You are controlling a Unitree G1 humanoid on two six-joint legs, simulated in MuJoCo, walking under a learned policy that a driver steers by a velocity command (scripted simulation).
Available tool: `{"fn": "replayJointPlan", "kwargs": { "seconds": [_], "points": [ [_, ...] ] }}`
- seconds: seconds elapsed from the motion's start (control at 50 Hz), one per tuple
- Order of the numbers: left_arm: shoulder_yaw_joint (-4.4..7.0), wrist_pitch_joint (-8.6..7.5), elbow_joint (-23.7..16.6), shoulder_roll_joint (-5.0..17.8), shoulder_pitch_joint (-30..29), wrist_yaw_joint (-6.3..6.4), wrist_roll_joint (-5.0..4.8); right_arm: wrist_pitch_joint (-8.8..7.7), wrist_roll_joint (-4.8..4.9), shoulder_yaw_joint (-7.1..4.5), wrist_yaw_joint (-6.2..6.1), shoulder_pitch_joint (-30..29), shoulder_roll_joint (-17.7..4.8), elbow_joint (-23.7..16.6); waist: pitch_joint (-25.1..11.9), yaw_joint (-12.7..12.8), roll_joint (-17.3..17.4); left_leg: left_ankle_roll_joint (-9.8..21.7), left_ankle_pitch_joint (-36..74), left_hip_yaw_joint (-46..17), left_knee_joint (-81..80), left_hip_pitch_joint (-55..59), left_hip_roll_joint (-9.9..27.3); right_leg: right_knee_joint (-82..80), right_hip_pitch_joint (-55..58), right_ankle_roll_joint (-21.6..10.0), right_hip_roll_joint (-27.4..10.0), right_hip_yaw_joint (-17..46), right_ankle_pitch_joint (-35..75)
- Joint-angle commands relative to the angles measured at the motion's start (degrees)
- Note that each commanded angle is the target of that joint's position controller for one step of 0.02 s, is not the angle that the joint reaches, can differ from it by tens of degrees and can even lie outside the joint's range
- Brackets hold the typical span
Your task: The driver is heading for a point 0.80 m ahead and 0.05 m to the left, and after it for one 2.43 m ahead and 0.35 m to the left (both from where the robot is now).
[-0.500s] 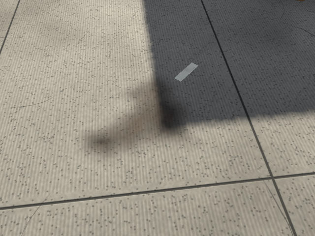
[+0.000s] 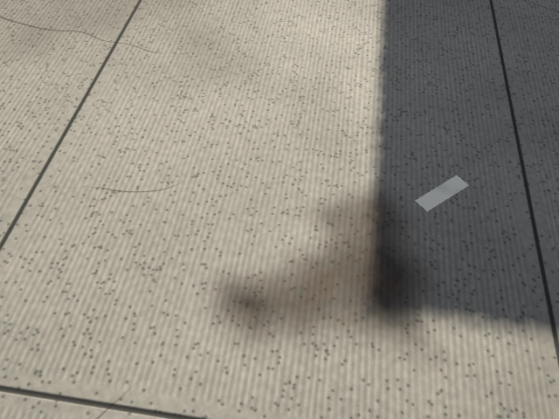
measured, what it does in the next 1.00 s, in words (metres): walks ahead, turning left: right foot, then left foot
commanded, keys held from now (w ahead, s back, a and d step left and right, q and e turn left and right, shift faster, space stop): w+q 0.38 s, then w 0.48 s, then w+e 0.14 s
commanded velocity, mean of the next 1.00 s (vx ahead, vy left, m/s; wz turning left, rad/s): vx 0.50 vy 0.00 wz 0.33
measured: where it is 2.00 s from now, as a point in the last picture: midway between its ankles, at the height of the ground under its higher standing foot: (214, 198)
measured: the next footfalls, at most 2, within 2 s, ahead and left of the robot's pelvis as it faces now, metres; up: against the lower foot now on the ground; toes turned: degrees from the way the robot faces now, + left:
right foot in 0.28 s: +0.36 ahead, -0.13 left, +0.00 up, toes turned +14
left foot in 0.78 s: +0.53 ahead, +0.20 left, +0.00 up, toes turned +21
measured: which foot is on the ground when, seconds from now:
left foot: down 0.00-0.30, up 0.32-0.76, down 0.78-1.00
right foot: up 0.00-0.26, down 0.28-0.80, up 0.82-1.00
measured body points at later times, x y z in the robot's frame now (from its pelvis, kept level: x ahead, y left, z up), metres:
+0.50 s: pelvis +0.28 -0.04 +0.00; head +0.31 -0.04 +0.45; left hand +0.30 +0.25 -0.11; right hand +0.49 -0.27 -0.10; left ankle +0.24 +0.10 -0.66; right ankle +0.32 -0.14 -0.74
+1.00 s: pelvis +0.52 +0.11 +0.00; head +0.53 +0.13 +0.45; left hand +0.54 +0.41 -0.12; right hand +0.69 -0.13 -0.10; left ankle +0.50 +0.19 -0.74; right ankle +0.61 -0.04 -0.66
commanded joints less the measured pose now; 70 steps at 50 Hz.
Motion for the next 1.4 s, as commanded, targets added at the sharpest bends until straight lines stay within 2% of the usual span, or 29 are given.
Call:
{"fn": "replayJointPlan", "kwargs": {
  "seconds": [0.02,0.16,0.26,0.28,0.3,0.32,0.34,0.36,0.4,0.46,0.52,0.66,0.72,0.78,0.8,0.82,0.84,0.86,0.9,0.96,1.04,1.12,1.22,1.3,1.32,1.34,1.36,1.38,1.4],
  "points": [
    [1.07,0.4,-3.5,4.1,-0.5,0.27,0.62,-1.31,0.21,-2.6,-1.37,-1.6,-9.8,-4.3,-4.3,1.8,3.2,10.4,14.7,-14.7,-10.6,3.2,14.0,-8.5,-3.4,2.3,0.0,0.0,7.9],
    [0.33,-0.63,-7.0,3.3,-12.0,-1.21,-0.7,-0.3,1.0,-2.84,-2.25,4.0,-10.2,-1.4,-2.2,-2.6,6.2,6.0,5.0,-16.0,-7.3,3.0,12.3,-30.0,2.9,1.9,4.7,0.6,22.3],
    [2.05,-1.94,-5.9,6.4,-5.4,-1.49,-0.86,0.75,0.91,-2.74,-2.61,2.8,-9.1,-1.3,-4.4,1.7,9.3,3.7,9.7,-22.0,2.6,8.1,13.1,-35.7,12.4,-2.0,5.9,0.2,13.6],
    [2.96,-2.27,-4.7,8.2,0.8,-1.12,-0.23,0.68,0.65,-1.94,-2.38,2.3,-6.9,-1.8,-9.2,4.8,8.2,1.9,11.9,-19.6,10.8,5.7,10.0,-36.1,23.2,-4.3,3.4,1.5,14.0],
    [3.75,-2.18,-4.0,11.5,9.9,-0.59,0.48,0.56,-0.47,-0.67,-2.25,2.9,-3.8,-3.1,-18.1,7.9,1.3,-0.5,1.4,-14.5,27.2,-2.4,6.0,-34.7,39.0,-7.8,-6.8,11.8,10.7],
    [4.5,-1.35,-1.8,14.3,13.4,-1.05,0.72,0.15,1.6,0.06,-2.22,11.1,-1.5,-4.5,-23.3,3.6,-19.3,-4.0,-25.4,-8.9,44.1,-23.0,-0.7,-41.0,54.5,-16.5,-18.1,39.1,-3.5],
    [3.18,-1.06,-3.0,8.4,11.4,-1.29,-0.71,0.21,2.1,-0.94,-2.44,10.1,-7.8,-2.6,-18.0,4.9,-11.5,-4.8,-23.0,-10.2,50.9,-29.3,4.3,-43.5,51.3,-15.0,-18.0,40.6,-14.6],
    [2.36,-0.6,-3.6,5.4,9.1,-0.92,-0.8,0.47,1.63,-1.75,-2.35,3.6,-10.5,-3.3,-11.1,6.4,-6.2,-5.2,-17.5,-8.4,51.9,-30.6,6.1,-44.1,44.3,-12.6,-15.6,30.9,-12.2],
    [1.61,-0.06,-3.0,3.8,5.5,-0.77,0.08,0.52,0.4,-1.79,-2.2,-1.4,-8.8,-4.5,-4.3,4.8,-1.7,-5.6,-11.0,-6.7,48.2,-27.5,9.4,-46.3,32.4,-11.6,-11.1,19.4,1.4],
    [1.3,-0.75,-1.1,3.1,5.8,-0.9,0.07,0.76,1.11,-1.02,-1.51,-0.4,-4.7,-4.5,-3.4,2.7,-4.3,-5.5,-9.4,-5.2,42.6,-23.1,10.9,-50.0,26.6,-12.5,-8.3,11.2,8.5],
    [1.99,-1.04,0.6,5.6,6.8,-0.94,-0.58,0.59,0.28,-0.1,-1.3,-4.4,-3.1,-5.9,-2.2,2.9,-2.8,-6.2,-5.6,-4.2,33.5,-25.2,11.6,-52.3,26.8,-14.5,-9.1,7.1,14.7],
    [2.37,0.63,4.0,8.9,11.7,-0.75,-1.99,-1.19,0.63,1.08,0.66,-16.0,-2.5,-8.2,-0.7,6.5,-2.5,-5.8,7.9,1.6,12.8,-18.6,10.1,-52.1,28.9,-12.1,-7.9,-0.9,19.3],
    [2.62,1.68,5.5,10.1,12.8,-0.55,-2.57,-1.27,0.63,0.48,1.03,-17.0,-4.3,-9.1,-0.6,5.1,-3.7,-3.5,3.6,2.3,8.7,-16.0,8.8,-49.0,33.2,-10.7,-10.3,-0.8,24.4],
    [1.47,2.19,5.6,8.2,12.1,0.0,-2.02,-0.93,-0.1,-2.75,0.16,1.3,-10.1,-3.7,-12.0,-4.9,-1.7,0.8,5.1,2.8,5.9,13.0,7.5,-25.4,25.2,-6.3,-5.0,-6.9,36.4],
    [-0.58,1.44,3.2,2.6,15.7,-0.27,-0.34,-0.53,-1.28,-4.0,-0.64,8.6,-16.4,-3.0,-21.0,-5.0,10.8,8.4,2.1,-20.2,5.7,34.4,23.1,-2.6,4.8,-2.4,1.6,-8.9,13.1],
    [-0.95,0.33,3.6,2.4,16.2,-0.47,-0.79,-0.49,-0.22,-3.44,-0.42,9.4,-14.9,-2.6,-26.4,-4.6,16.3,13.5,-6.1,-39.7,-4.0,37.7,28.9,9.2,-5.6,-1.6,6.7,-1.4,-16.4],
    [0.57,-0.3,2.7,7.6,12.2,-0.86,-2.48,-0.82,-0.07,-2.14,-0.1,6.0,-11.4,-2.7,-18.1,-4.6,11.4,11.0,-10.2,-34.0,-5.5,31.5,27.0,13.3,-11.4,-2.4,3.1,1.3,-14.5],
    [0.55,-0.54,1.6,7.6,8.4,-0.94,-3.03,-1.06,-0.08,-1.48,-0.01,2.5,-9.4,-3.0,-11.8,-3.3,9.4,9.2,-8.3,-26.0,-6.3,24.0,24.4,11.8,-12.2,-3.2,0.5,0.0,-9.5],
    [0.8,0.44,2.4,6.4,8.2,-0.67,-1.81,-1.77,-0.73,-0.44,0.29,-3.4,-5.7,-3.0,-5.9,0.5,7.0,7.0,-0.4,-15.6,-10.2,11.5,20.4,5.5,-6.8,-2.6,-3.0,0.2,-1.7],
    [0.45,2.68,3.6,3.5,10.5,-0.51,-1.96,-3.39,-1.17,-0.77,0.23,-5.0,-5.7,-1.5,-4.3,3.0,6.8,7.0,6.3,-7.9,-14.8,4.9,19.4,3.3,-2.6,-1.1,-3.1,1.1,4.0],
    [0.64,3.06,2.0,2.9,5.4,-0.41,-1.69,-4.09,-1.73,-1.16,-0.68,-3.2,-6.5,1.1,-1.6,1.9,4.7,5.6,11.3,0.1,-16.4,6.5,18.8,-7.0,-7.2,-0.2,-1.4,3.8,15.4],
    [-0.16,2.54,-0.3,1.2,-1.4,-1.71,-1.38,-3.89,-1.24,-1.39,-1.44,-1.9,-8.0,2.9,0.5,-0.7,3.8,3.6,12.3,6.4,-17.6,8.3,18.3,-19.2,-5.0,-1.0,-0.2,-0.4,24.5],
    [-0.63,2.43,-4.7,0.8,-8.0,-3.54,-1.42,-1.8,-0.21,-2.0,-1.88,2.3,-9.3,6.0,2.3,-2.9,3.2,2.6,21.0,9.3,-12.7,20.1,21.5,-25.9,-9.3,-3.7,1.0,-3.8,17.6],
    [1.65,2.92,-5.0,5.0,1.0,-4.1,-1.59,0.34,0.0,-2.66,-3.16,0.5,-11.9,5.5,-5.8,3.6,7.1,-0.4,55.2,12.6,6.4,22.3,21.0,-26.0,6.3,-8.3,8.0,-10.1,6.7],
    [3.43,3.03,-3.0,8.1,9.9,-3.39,-1.72,0.57,0.19,-2.45,-3.52,-0.4,-11.8,5.1,-10.4,8.7,5.7,-2.3,52.5,13.9,18.7,16.2,18.8,-30.0,20.1,-10.6,9.7,-9.1,10.0],
    [5.1,3.75,-1.8,13.4,17.8,-1.97,-1.82,-0.19,-1.19,-1.29,-3.56,1.3,-9.1,3.8,-16.5,10.7,-2.7,-4.7,28.4,14.0,37.1,0.9,15.5,-30.3,38.3,-14.7,-0.3,6.6,12.3],
    [5.24,3.43,-3.4,16.0,14.9,-1.85,-2.31,-2.17,-1.71,0.94,-2.29,5.3,-2.2,1.4,-22.8,4.7,-14.4,-8.5,-22.0,5.8,57.3,-23.4,1.7,-38.3,55.8,-27.0,-13.5,40.3,2.9],
    [3.87,3.14,-3.7,11.2,16.1,-1.92,-1.88,-4.58,0.2,-0.11,-1.09,-0.7,-7.7,0.9,-24.4,9.1,-6.4,-6.8,-21.8,-5.0,59.7,-29.6,4.8,-43.0,56.6,-25.1,-13.4,41.4,-0.3],
    [3.26,2.72,-3.7,8.8,14.6,-1.73,-1.46,-5.7,2.0,-0.28,-0.59,-5.6,-8.8,-1.0,-16.7,9.1,-3.6,-5.4,-17.4,-4.3,57.1,-31.9,7.2,-43.3,50.4,-22.5,-11.4,32.5,2.3]
  ]
}}
Velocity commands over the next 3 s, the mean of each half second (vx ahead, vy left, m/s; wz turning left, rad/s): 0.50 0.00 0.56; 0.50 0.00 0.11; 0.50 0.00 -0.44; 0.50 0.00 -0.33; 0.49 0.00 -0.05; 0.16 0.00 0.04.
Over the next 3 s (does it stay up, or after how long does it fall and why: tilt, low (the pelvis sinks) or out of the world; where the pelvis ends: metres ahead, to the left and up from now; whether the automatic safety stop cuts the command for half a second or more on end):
stays up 1.51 0.11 -0.01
